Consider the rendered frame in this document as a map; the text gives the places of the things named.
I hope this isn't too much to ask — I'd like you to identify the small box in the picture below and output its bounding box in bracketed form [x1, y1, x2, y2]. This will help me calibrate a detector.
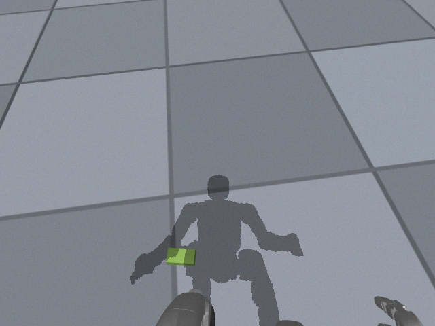
[166, 248, 196, 266]

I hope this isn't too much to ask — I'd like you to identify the right robot hand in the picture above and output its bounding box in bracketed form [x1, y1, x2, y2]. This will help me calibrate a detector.
[374, 296, 423, 326]

